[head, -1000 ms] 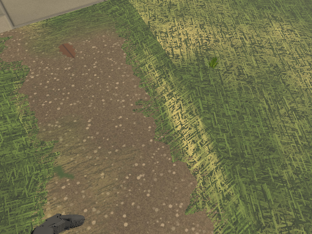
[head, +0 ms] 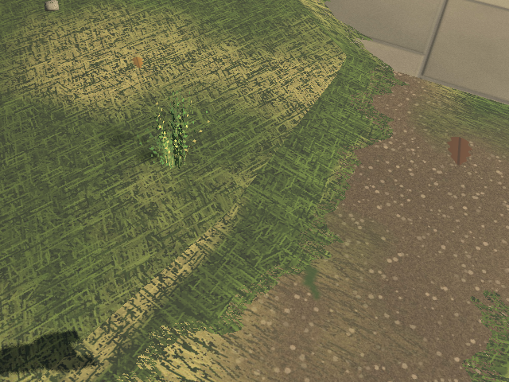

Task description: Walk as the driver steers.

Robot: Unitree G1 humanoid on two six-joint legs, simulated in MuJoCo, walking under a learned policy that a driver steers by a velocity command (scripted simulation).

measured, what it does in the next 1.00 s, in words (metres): steps on the spot: right foot, then left foot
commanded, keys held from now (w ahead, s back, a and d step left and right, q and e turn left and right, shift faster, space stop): shift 0.66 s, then w+shift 0.24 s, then shift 0.10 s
